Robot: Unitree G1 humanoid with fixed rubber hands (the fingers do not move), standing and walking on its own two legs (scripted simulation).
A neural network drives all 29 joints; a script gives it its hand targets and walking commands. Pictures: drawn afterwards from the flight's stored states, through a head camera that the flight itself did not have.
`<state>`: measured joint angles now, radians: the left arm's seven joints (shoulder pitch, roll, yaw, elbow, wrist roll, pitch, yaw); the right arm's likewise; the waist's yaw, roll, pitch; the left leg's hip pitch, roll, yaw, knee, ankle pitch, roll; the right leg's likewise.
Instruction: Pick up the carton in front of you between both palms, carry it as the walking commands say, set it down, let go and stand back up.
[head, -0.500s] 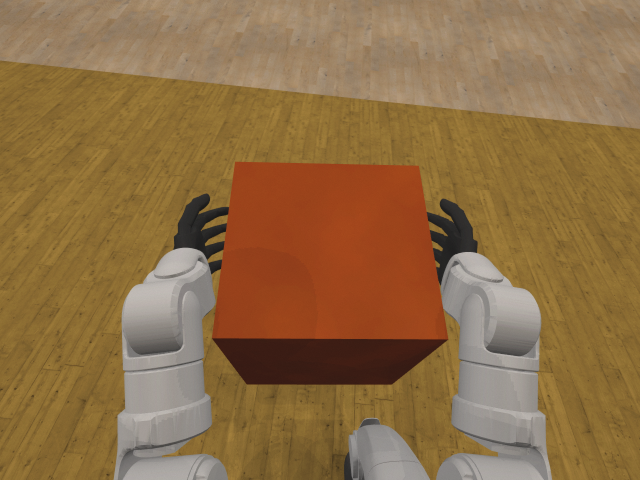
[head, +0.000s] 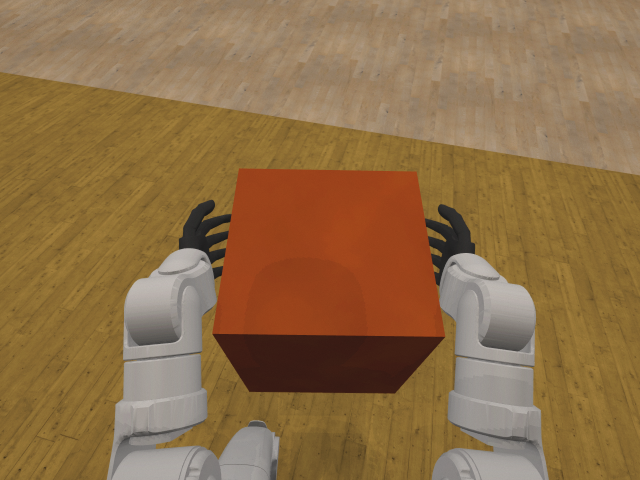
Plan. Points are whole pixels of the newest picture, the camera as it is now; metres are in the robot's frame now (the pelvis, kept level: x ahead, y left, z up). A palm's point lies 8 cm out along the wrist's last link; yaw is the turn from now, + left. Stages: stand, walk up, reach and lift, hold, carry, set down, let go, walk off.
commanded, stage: carry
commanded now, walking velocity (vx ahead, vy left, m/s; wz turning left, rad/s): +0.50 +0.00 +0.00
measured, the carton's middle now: (324, 292) +0.33 +0.02 +0.02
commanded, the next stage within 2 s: none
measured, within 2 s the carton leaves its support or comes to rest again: neither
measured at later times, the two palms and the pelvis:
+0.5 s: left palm (252, 123) +0.65 +0.16 +0.04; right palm (424, 138) +0.63 -0.14 +0.04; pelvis +0.31 +0.04 -0.04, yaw -2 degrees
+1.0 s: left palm (281, 67) +0.93 +0.15 -0.01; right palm (411, 68) +0.95 -0.15 -0.02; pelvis +0.61 -0.02 -0.10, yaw +0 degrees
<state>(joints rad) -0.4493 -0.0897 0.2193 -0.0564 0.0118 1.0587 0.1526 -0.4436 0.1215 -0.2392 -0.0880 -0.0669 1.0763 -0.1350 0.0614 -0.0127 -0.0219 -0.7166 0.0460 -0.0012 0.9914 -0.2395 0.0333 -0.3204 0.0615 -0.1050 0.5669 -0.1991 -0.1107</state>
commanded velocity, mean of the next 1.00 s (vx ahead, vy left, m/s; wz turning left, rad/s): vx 0.50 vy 0.00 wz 0.00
